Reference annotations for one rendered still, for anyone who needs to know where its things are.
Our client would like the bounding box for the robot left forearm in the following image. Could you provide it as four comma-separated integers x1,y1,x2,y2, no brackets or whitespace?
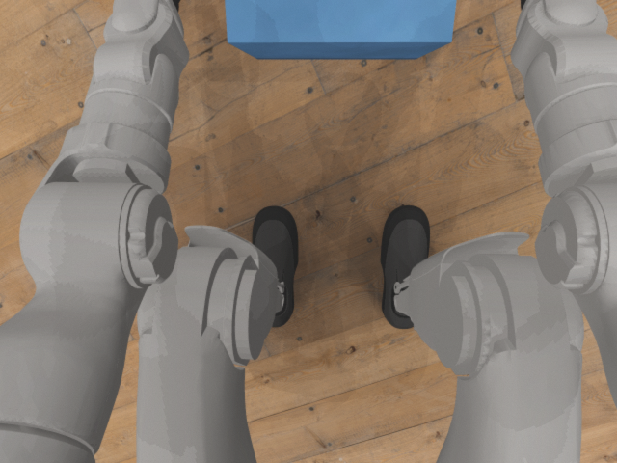
19,0,189,275

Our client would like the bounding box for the robot right upper arm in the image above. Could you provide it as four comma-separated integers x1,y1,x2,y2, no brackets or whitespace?
535,182,617,409

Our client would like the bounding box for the carton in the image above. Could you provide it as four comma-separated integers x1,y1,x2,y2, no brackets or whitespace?
225,0,457,60

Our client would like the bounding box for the robot left upper arm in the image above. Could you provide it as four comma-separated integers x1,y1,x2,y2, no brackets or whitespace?
0,182,178,463

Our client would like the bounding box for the left robot shin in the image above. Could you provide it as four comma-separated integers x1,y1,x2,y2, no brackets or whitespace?
137,225,284,339

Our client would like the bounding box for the right robot foot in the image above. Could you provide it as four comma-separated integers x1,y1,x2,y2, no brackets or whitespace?
381,205,430,329

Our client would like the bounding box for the robot right forearm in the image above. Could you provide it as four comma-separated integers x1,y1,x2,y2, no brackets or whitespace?
510,0,617,197

